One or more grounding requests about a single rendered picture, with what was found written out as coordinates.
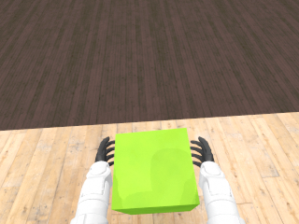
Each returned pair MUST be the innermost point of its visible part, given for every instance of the left robot forearm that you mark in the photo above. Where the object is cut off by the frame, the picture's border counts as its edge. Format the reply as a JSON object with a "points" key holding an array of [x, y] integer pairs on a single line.
{"points": [[93, 200]]}

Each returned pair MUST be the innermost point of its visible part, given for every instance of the left robot hand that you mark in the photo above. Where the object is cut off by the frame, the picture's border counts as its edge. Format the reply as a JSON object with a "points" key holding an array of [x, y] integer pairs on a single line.
{"points": [[102, 151]]}

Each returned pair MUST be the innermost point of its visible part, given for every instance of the right robot forearm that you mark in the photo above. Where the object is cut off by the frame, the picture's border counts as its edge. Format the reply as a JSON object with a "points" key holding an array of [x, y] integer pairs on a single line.
{"points": [[219, 199]]}

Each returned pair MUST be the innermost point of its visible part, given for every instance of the right robot hand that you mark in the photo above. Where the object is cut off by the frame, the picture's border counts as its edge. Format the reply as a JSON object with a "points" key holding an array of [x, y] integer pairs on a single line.
{"points": [[204, 150]]}

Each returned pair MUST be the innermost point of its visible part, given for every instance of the carton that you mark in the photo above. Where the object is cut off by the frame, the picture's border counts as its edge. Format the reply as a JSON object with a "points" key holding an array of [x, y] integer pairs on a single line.
{"points": [[153, 173]]}

